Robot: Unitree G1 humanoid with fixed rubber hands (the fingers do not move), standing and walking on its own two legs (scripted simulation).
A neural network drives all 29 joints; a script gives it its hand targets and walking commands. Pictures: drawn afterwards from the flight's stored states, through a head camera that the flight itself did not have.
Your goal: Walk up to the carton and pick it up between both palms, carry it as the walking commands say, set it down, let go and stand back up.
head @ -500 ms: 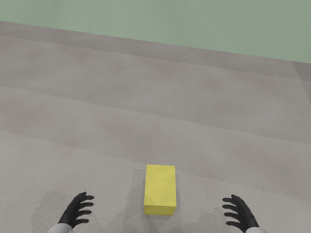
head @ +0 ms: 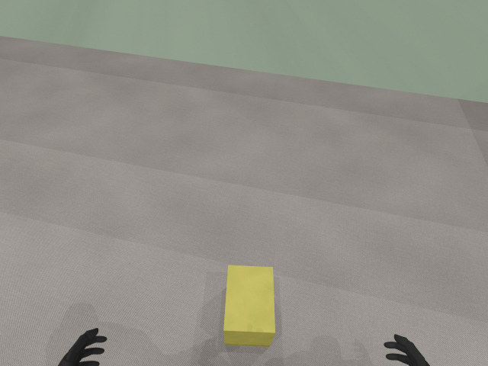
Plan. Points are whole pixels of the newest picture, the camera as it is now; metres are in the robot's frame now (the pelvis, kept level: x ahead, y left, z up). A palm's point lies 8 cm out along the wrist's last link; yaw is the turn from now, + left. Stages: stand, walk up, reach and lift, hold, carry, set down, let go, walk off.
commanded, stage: stand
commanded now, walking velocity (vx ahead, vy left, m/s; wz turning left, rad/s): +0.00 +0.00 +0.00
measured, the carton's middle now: (248, 305) +0.44 -0.03 -0.67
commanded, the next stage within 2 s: none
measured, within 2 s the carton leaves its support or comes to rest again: neither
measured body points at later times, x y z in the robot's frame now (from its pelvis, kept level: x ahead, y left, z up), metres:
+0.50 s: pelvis -0.01 +0.00 +0.01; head -0.01 +0.00 +0.46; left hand +0.11 +0.30 -0.10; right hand +0.11 -0.30 -0.10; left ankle -0.04 +0.11 -0.74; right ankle -0.04 -0.11 -0.74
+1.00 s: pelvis -0.03 +0.00 +0.01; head -0.03 +0.00 +0.46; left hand +0.08 +0.31 -0.11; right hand +0.08 -0.31 -0.10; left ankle -0.04 +0.11 -0.74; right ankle -0.04 -0.11 -0.74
